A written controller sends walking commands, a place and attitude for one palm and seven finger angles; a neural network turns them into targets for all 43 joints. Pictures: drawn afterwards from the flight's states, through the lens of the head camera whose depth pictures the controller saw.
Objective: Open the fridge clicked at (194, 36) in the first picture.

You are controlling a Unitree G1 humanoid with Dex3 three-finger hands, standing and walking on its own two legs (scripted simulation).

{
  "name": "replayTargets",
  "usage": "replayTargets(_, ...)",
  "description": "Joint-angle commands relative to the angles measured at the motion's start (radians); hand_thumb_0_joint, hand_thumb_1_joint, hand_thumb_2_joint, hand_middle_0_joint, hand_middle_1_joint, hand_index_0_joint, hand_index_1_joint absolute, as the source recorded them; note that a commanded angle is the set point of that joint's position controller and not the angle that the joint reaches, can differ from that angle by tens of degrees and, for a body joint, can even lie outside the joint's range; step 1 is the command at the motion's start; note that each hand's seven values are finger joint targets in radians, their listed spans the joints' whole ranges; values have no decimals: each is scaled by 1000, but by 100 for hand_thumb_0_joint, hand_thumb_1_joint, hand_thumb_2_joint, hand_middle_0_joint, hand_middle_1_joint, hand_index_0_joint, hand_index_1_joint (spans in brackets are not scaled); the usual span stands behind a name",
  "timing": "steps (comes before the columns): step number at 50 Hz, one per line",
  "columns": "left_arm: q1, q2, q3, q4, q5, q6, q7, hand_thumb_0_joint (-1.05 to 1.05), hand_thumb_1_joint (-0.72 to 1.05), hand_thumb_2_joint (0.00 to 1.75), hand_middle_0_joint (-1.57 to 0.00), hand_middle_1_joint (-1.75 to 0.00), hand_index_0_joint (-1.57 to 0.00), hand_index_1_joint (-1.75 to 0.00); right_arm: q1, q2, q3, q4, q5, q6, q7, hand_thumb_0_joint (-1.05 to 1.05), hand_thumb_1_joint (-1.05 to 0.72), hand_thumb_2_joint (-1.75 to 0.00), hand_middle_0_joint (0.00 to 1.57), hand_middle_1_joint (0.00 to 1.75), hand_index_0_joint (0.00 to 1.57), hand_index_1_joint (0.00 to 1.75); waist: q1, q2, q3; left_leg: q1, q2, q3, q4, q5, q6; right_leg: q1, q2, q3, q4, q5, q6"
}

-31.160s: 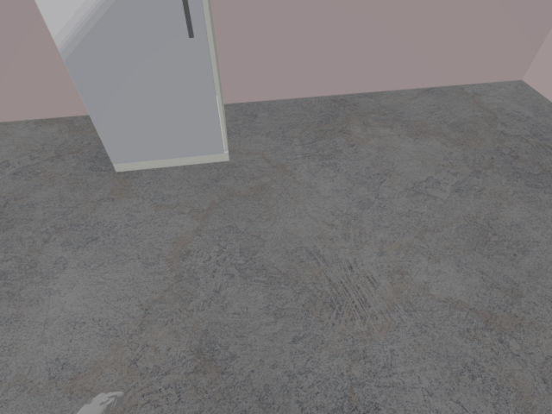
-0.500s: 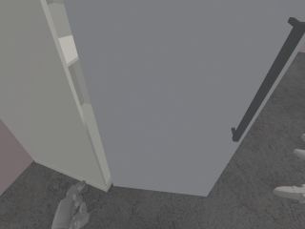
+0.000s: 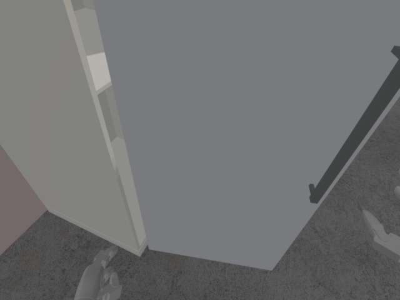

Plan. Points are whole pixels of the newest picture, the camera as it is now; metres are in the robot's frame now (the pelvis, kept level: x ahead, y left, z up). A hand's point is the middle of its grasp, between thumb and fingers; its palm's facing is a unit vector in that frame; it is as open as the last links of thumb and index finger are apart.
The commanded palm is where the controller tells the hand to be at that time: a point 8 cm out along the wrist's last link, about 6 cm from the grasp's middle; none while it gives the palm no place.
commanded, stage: draw the hand back to the body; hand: right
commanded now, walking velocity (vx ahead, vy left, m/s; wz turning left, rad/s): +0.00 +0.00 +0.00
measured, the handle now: (346, 141) +0.40 -0.31 +0.14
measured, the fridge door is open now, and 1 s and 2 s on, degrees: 75 75 75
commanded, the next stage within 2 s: step back with the hand held close in 0.48 s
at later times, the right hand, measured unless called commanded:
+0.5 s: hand (378, 232) +0.19 -0.25 +0.16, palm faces +0.48 +0.79 -0.39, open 7.4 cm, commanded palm +0.14 -0.29 +0.17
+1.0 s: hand out of the picture +0.16 -0.28 +0.16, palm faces +0.35 +0.78 -0.52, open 7.4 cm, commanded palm +0.10 -0.31 +0.18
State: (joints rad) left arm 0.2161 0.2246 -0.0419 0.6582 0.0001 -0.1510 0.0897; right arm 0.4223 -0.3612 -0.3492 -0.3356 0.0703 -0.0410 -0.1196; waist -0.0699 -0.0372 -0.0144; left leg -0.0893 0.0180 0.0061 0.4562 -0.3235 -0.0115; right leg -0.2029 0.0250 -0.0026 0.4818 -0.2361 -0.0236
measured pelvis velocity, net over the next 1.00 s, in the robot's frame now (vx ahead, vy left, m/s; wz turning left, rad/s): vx -0.04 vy -0.01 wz -0.01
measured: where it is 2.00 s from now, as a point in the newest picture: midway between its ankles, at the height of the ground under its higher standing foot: outside the picture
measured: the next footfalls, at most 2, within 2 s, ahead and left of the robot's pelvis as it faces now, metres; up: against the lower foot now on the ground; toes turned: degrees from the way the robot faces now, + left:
left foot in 1.68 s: -0.22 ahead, +0.10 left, +0.00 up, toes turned -4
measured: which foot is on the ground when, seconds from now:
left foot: down 0.00-1.00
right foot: down 0.00-1.00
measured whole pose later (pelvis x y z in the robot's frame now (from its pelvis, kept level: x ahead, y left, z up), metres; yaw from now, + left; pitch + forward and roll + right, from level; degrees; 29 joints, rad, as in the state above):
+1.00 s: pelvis -0.04 -0.01 +0.00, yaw +0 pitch +1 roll +1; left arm 0.18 0.22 -0.01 0.54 -0.01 0.03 0.09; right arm 0.58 -0.48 -0.42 -0.53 0.07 -0.13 -0.11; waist -0.01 0.00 0.02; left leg -0.20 0.02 0.01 0.43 -0.24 -0.03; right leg -0.32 0.02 0.00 0.45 -0.15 -0.04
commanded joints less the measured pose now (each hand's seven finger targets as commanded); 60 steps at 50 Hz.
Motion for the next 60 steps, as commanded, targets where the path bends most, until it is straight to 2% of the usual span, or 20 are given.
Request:
replayTargets(1, -133, 108, 48, -169, 5, -39, 4, 0, 90, 90, -20, -30, -20, -30, -84, -220, -135, -246, 3, -69, -16, 0, -75, -83, 21, 38, 21, 38, -9, -16, -81, -69, -10, 31, -75, 261, 29, 126, -34, 26, -76, 246, -1)
replayTargets(2, -134, 113, 51, -166, 6, -38, 6, 0, 90, 90, -20, -30, -20, -30, -77, -232, -147, -246, 3, -71, -15, 0, -79, -85, 20, 36, 20, 36, -10, 5, -80, -58, -12, 34, -84, 277, 30, 126, -33, 23, -75, 255, -3)
replayTargets(3, -135, 103, 49, -170, 3, -33, 4, 0, 90, 90, -20, -30, -20, -30, -66, -199, -121, -251, 5, -69, -13, 0, -83, -87, 20, 34, 20, 34, -5, -24, -74, -54, -7, 32, -72, 277, 29, 127, -36, 21, -74, 267, -2)
replayTargets(6, -135, 103, 48, -169, 5, -24, 0, 0, 90, 90, -20, -30, -20, -30, -83, -205, -123, -271, 1, -68, -12, 0, -90, -90, 20, 30, 20, 30, -7, -70, -78, -62, -11, 31, -81, 286, 29, 150, -34, 21, -76, 287, 3)
replayTargets(8, -133, 99, 49, -170, 3, -12, 1, 0, 90, 90, -20, -30, -20, -30, -39, -173, -104, -222, 8, -56, -7, 0, -90, -90, 20, 30, 20, 30, -2, -36, -45, -60, -7, 32, -84, 286, 27, 135, -38, 15, -80, 274, -1)
replayTargets(11, -140, 104, 50, -177, 4, 2, 4, 0, 90, 90, -20, -30, -20, -30, -68, -198, -125, -226, 11, -55, -4, 0, -90, -90, 20, 30, 20, 30, -7, 13, -54, -59, -12, 30, -100, 277, 24, 135, -29, 13, -86, 237, -7)
replayTargets(21, -158, 98, 48, -175, 8, -2, 10, 0, 90, 90, -20, -30, -20, -30, -105, -217, -123, -280, 5, -65, -10, 0, -90, -90, 20, 30, 20, 30, -8, -41, -69, -53, -7, 24, -121, 291, 22, 163, -16, 6, -80, 238, -12)
replayTargets(27, -164, 101, 54, -165, 7, 2, 18, 0, 90, 90, -20, -30, -20, -30, -77, -216, -134, -213, 13, -67, -3, 0, -90, -90, 20, 30, 20, 30, -8, 22, -18, -70, -6, 18, -156, 255, 15, 148, -15, -3, -88, 189, -18)
replayTargets(29, -168, 98, 52, -170, 5, 5, 17, 0, 90, 90, -20, -30, -20, -30, -89, -201, -119, -221, 15, -69, 1, 0, -90, -90, 20, 30, 20, 30, -9, 15, -10, -75, -4, 14, -156, 241, 13, 144, -15, -3, -91, 179, -17)
replayTargets(30, -170, 93, 50, -173, 6, 1, 16, 0, 90, 90, -20, -30, -20, -30, -136, -163, -66, -260, 12, -74, 4, 0, -90, -90, 20, 30, 20, 30, 2, -23, -31, -63, 2, 13, -141, 251, 14, 158, -14, -5, -87, 186, -20)
replayTargets(31, -165, 115, 54, -202, 1, 30, 8, 0, 90, 90, -20, -30, -20, -30, -221, -301, -193, -307, -2, -114, -10, 0, -90, -90, 20, 30, 20, 30, 34, 35, 43, -172, 53, -35, -208, 331, -19, 91, -31, 17, -7, 189, -38)
replayTargets(34, -156, 95, 56, -198, 6, 73, 4, 0, 90, 90, -20, -30, -20, -30, -58, -218, -128, -221, -12, -113, 0, 0, -90, -90, 20, 30, 20, 30, 40, 138, -6, -160, 106, -16, -178, 517, -35, 72, -21, 5, 47, 229, -31)
replayTargets(38, -135, 108, 70, -238, -2, 122, 1, 0, 90, 90, -20, -30, -20, -30, 80, -235, -166, -333, -8, -122, -7, 0, -90, -90, 20, 30, 20, 30, 44, -21, -170, -80, 65, 21, -83, 581, -43, 132, -41, 10, 0, 461, -37)
replayTargets(43, -131, 112, 77, -270, -7, 141, 3, 0, 90, 90, -20, -30, -20, -30, 143, -276, -212, -419, 3, -135, -18, 0, -90, -90, 20, 30, 20, 30, 42, -42, -220, -72, 23, 28, -48, 475, -15, 113, -67, 47, -24, 522, -30)
replayTargets(45, -128, 117, 81, -276, -9, 139, 7, 0, 90, 90, -20, -30, -20, -30, 154, -280, -220, -402, 9, -142, -21, 0, -90, -90, 20, 30, 20, 30, 43, -16, -197, -90, 12, 27, -45, 411, -14, 86, -78, 64, -48, 475, -30)
replayTargets(48, -124, 129, 85, -273, -10, 125, 10, 0, 90, 90, -20, -30, -20, -30, 153, -265, -215, -363, 11, -151, -21, 0, -90, -90, 20, 30, 20, 30, 44, -48, -156, -84, -15, 30, -28, 264, -12, 4, -98, 108, -123, 297, -35)
replayTargets(53, -139, 156, 85, -270, -13, 89, 15, 0, 90, 90, -20, -30, -20, -30, 95, -228, -199, -308, -15, -175, -18, 0, -90, -90, 20, 30, 20, 30, 42, -137, -73, 106, -57, 10, 92, 122, -10, -369, -153, 224, -307, -312, -87)
replayTargets(55, -140, 163, 88, -267, -10, 74, 16, 0, 90, 90, -20, -30, -20, -30, 68, -220, -194, -308, -31, -185, -16, 0, -90, -90, 20, 30, 20, 30, 37, -139, -51, 159, -64, 3, 124, 90, -7, -489, -161, 250, -329, -447, -100)
replayTargets(57, -141, 160, 92, -265, -11, 60, 10, 0, 90, 90, -20, -30, -20, -30, 87, -246, -218, -311, -36, -191, -16, 0, -90, -90, 20, 30, 20, 30, 34, -106, -62, 142, -63, -18, 86, 61, 2, -488, -140, 232, -288, -438, -99)
replayTargets(60, -120, 136, 90, -255, -6, 41, 1, 0, 90, 90, -20, -30, -20, -30, 83, -248, -199, -386, -28, -213, -14, 0, -90, -90, 20, 30, 20, 30, 47, 18, -97, -73, 1, -70, -73, -24, 28, -271, -72, 140, -129, -277, -51)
